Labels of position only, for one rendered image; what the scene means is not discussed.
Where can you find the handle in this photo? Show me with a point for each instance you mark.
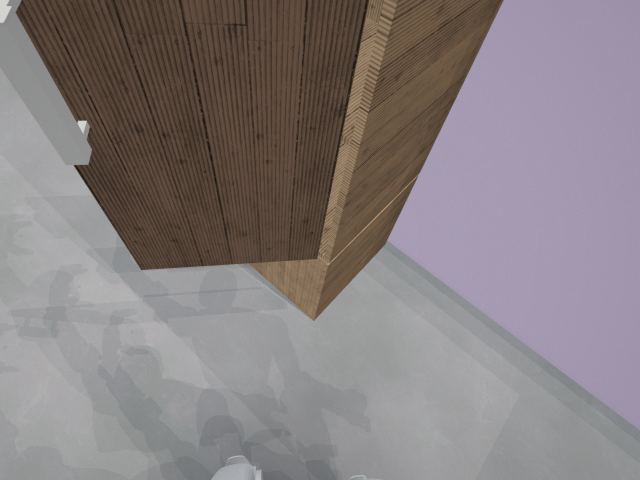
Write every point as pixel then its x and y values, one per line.
pixel 24 68

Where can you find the cupboard door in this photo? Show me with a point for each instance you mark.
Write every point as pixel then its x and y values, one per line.
pixel 215 125

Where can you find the robot left shin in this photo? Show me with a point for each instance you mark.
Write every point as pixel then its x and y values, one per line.
pixel 237 460

